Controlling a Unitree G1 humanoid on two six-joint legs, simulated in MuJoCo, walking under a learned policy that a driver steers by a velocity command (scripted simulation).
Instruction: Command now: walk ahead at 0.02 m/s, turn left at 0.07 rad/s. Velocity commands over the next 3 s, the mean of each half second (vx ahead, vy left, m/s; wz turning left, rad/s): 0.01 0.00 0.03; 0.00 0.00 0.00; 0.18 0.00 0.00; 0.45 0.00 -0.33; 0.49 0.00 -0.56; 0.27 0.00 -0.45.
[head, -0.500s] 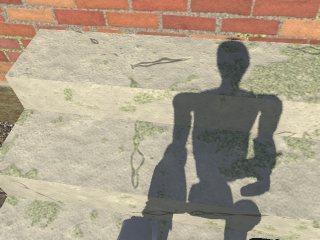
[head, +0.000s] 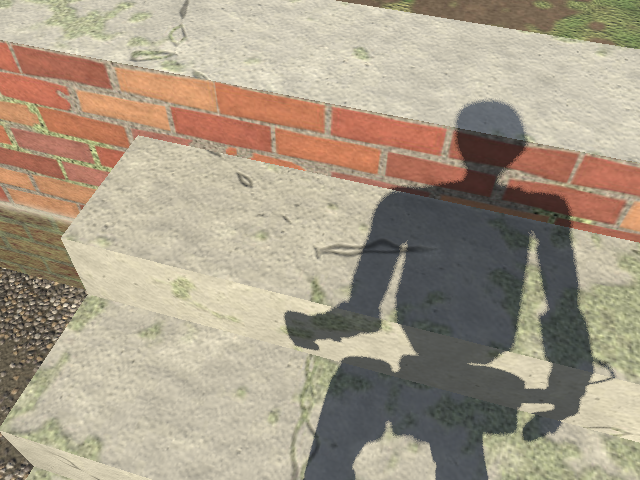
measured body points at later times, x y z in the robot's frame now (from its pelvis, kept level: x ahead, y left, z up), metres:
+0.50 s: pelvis +0.08 -0.04 +0.05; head +0.08 -0.05 +0.50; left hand +0.11 +0.18 -0.10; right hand +0.12 -0.26 -0.11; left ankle +0.09 +0.04 -0.70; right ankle +0.07 -0.13 -0.70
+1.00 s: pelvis +0.09 -0.07 +0.05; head +0.09 -0.07 +0.50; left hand +0.06 +0.14 -0.11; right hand +0.07 -0.27 -0.12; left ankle +0.09 +0.04 -0.70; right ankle +0.07 -0.14 -0.70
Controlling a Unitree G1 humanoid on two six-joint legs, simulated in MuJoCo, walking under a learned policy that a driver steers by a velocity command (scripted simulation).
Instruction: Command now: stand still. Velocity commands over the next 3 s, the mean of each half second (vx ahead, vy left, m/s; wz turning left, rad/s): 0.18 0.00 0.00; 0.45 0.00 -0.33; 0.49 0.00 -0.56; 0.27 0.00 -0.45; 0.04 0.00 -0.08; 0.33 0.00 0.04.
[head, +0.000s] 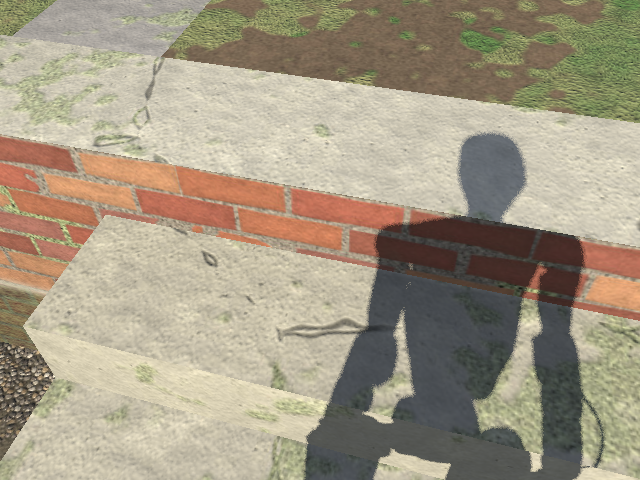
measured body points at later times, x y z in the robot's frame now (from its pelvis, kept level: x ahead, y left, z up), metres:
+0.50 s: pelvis +0.06 +0.01 +0.00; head +0.06 +0.03 +0.45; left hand -0.07 +0.25 -0.15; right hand +0.15 -0.22 -0.13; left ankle +0.04 +0.12 -0.55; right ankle -0.03 -0.07 -0.74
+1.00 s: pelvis +0.34 +0.14 +0.14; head +0.35 +0.15 +0.59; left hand +0.57 +0.34 +0.05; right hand +0.31 -0.10 -0.01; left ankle +0.37 +0.23 -0.57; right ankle +0.34 +0.02 -0.32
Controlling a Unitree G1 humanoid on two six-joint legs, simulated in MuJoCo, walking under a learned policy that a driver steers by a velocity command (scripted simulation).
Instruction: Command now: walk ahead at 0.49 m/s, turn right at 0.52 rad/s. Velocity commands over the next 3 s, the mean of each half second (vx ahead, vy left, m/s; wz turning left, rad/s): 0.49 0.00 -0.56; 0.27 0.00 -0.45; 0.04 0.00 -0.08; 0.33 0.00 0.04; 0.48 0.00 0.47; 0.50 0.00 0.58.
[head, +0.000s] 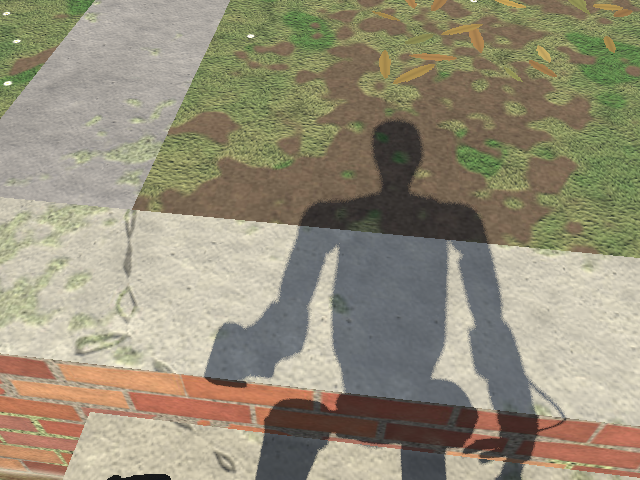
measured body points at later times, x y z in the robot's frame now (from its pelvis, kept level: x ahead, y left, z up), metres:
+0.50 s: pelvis +0.29 -0.04 +0.16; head +0.30 -0.03 +0.61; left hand +0.44 +0.20 +0.02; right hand +0.44 -0.30 +0.10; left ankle +0.28 +0.12 -0.28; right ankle +0.32 -0.07 -0.53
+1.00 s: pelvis +0.59 -0.05 +0.33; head +0.61 -0.07 +0.78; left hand +0.84 +0.10 +0.24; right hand +0.58 -0.34 +0.22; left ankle +0.69 -0.02 -0.35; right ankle +0.47 -0.14 -0.19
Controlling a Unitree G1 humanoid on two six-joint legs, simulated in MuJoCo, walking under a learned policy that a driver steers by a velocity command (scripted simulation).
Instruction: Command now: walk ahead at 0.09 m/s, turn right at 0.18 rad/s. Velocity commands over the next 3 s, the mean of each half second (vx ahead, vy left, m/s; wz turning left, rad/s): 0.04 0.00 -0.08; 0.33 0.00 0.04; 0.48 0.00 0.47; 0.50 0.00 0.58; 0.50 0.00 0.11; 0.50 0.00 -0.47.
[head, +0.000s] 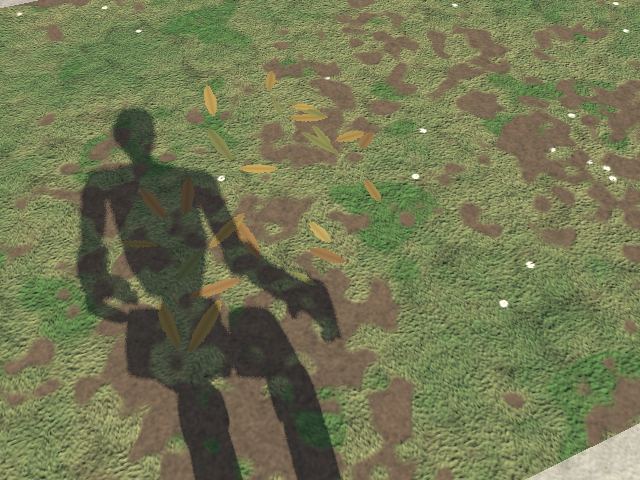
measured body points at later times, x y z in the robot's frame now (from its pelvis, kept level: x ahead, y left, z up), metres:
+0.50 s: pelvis +0.11 -0.01 +0.06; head +0.10 -0.02 +0.51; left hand +0.24 +0.20 -0.05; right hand +0.18 -0.24 -0.08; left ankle +0.08 +0.08 -0.68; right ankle +0.14 -0.10 -0.68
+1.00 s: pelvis +0.27 -0.01 +0.06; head +0.27 -0.02 +0.51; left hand +0.28 +0.24 -0.06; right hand +0.43 -0.26 -0.04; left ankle +0.34 +0.12 -0.61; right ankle +0.17 -0.10 -0.68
